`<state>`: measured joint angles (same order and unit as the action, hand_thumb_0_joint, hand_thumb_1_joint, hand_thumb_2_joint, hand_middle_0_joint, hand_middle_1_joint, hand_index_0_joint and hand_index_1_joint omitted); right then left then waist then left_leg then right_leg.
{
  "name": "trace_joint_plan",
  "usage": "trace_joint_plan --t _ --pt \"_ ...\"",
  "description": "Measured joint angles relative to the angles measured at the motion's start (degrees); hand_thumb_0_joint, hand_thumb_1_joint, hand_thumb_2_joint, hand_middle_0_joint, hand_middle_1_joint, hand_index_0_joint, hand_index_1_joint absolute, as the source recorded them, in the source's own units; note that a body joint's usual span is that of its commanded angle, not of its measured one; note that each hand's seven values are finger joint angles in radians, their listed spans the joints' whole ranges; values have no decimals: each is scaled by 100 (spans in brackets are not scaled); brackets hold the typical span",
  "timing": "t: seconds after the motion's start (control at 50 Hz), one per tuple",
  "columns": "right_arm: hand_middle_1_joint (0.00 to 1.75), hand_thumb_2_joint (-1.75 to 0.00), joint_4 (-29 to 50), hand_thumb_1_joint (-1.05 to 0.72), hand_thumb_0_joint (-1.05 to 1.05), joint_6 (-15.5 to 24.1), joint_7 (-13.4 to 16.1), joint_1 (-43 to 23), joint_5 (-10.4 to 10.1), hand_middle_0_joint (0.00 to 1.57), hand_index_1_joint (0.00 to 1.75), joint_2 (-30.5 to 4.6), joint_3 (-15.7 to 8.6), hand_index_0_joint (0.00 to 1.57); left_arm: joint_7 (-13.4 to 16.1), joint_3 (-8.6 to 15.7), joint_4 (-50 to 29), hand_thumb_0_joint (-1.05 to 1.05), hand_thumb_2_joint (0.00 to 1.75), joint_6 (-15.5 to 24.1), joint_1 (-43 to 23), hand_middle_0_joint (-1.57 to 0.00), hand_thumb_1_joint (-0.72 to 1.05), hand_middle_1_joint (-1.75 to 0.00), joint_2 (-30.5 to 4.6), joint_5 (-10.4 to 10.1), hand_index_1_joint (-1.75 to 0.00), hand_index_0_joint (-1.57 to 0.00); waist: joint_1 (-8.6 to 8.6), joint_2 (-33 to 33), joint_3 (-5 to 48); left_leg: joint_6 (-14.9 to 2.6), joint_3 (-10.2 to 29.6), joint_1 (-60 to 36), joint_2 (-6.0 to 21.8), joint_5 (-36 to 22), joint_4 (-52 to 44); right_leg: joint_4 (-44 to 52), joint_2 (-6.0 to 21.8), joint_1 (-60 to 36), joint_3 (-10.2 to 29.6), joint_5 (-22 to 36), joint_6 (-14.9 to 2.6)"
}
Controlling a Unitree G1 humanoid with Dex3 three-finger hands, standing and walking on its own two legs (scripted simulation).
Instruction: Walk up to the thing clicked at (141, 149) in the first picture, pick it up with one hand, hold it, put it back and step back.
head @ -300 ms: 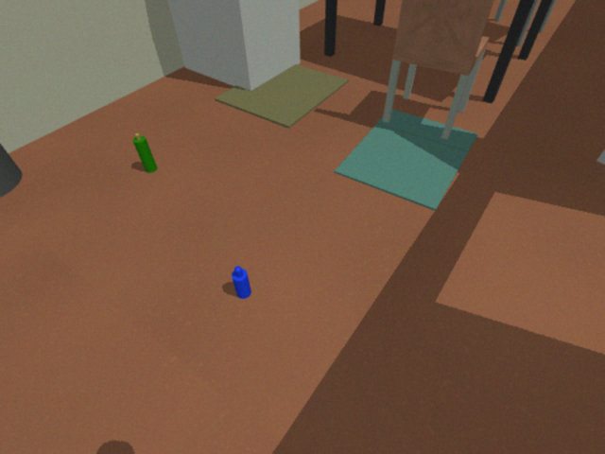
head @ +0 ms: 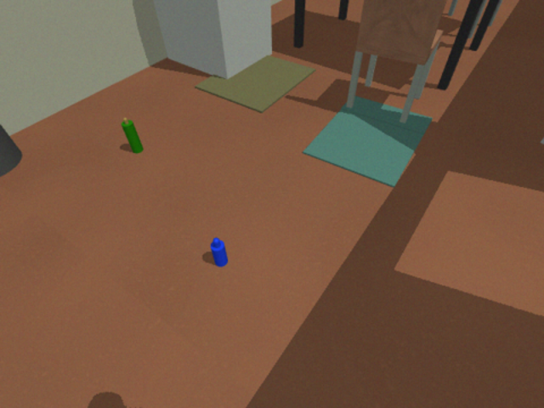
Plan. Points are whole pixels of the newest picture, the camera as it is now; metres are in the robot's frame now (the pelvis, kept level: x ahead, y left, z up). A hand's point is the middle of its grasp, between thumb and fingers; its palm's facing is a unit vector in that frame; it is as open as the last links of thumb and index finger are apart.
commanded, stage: stand
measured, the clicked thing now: (131, 134) +1.67 +0.85 -0.67
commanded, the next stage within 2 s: walk up in 0.82 s
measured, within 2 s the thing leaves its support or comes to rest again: neither
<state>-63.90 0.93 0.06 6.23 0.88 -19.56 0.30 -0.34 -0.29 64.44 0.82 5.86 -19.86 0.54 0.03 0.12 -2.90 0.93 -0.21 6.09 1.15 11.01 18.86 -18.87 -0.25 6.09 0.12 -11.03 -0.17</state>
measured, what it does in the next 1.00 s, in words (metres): stands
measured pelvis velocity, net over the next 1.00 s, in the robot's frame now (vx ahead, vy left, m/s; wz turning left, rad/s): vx -0.02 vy -0.03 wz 0.22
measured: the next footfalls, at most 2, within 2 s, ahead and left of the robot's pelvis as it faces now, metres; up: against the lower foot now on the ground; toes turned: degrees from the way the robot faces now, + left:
left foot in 1.40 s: +0.00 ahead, +0.10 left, +0.00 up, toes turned +36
right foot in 1.76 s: +0.16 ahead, -0.10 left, +0.00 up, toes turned +47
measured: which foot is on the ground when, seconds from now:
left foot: down 0.00-1.00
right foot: down 0.00-1.00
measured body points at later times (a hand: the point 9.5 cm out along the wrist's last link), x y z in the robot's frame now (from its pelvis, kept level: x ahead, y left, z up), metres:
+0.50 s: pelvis +0.00 +0.00 +0.00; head +0.01 +0.00 +0.45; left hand +0.08 +0.30 -0.13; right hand +0.08 -0.30 -0.13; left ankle -0.01 +0.13 -0.75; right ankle -0.01 -0.12 -0.75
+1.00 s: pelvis -0.02 -0.03 -0.01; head +0.05 -0.01 +0.44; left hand +0.08 +0.31 -0.12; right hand +0.08 -0.33 -0.14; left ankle -0.01 +0.13 -0.75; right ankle -0.03 -0.14 -0.73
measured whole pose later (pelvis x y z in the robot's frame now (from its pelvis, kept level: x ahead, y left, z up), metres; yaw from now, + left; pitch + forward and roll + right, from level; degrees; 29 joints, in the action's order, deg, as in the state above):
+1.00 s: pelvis -0.02 -0.03 -0.01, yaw +13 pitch +1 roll +1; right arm -56.4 -0.5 0.5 13.4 1.7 -20.4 -2.9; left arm -1.8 3.9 52.1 -1.6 -0.1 -22.8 0.5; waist -1.7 -1.6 -7.5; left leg 2.0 12.1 14.7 -3.0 8.4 22.2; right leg -39.3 -2.0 15.9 2.9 -25.9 -2.2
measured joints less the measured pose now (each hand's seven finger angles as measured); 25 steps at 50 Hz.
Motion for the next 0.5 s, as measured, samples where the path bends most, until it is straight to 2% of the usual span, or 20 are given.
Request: trace_joint_plan --t 0.5 --pt "30 -90 -28 -90 1 4 -5 26 -8 21 30 -26 6 21 0 -13 -17 1 90 0 56 -21 91 -30 6 -3 -30 -21 -1 -4 33 -10 5 -55 -22 -27 -82 51 23 -45 -6 6 12"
